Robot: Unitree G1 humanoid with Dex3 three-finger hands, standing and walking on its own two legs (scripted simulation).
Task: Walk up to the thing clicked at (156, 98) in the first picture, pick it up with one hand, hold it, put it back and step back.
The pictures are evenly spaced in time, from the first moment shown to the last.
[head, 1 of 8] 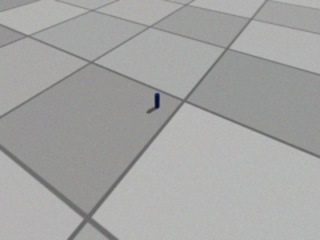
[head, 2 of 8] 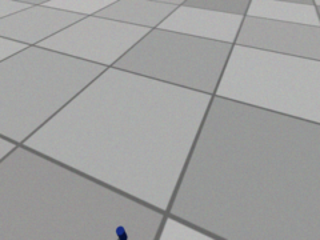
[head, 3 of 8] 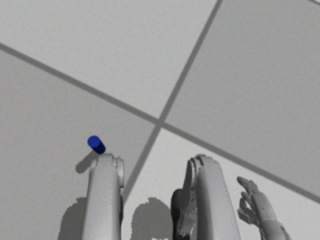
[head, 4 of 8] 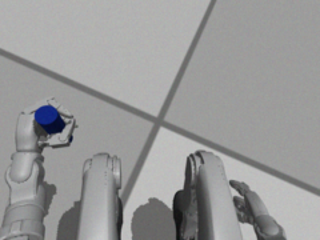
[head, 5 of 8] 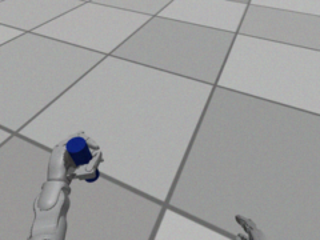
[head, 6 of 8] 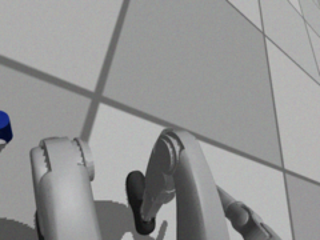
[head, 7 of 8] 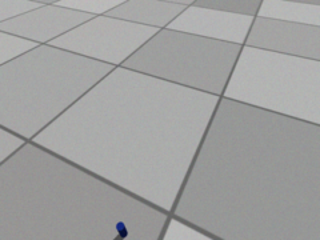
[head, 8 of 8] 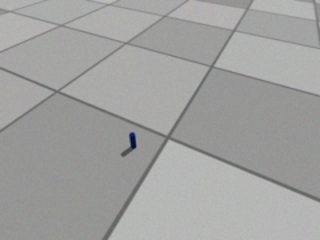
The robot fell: no
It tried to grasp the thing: yes
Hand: left
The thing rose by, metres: 0.71
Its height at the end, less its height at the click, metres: +0.00
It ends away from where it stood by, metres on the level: 0.03
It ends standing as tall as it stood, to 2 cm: yes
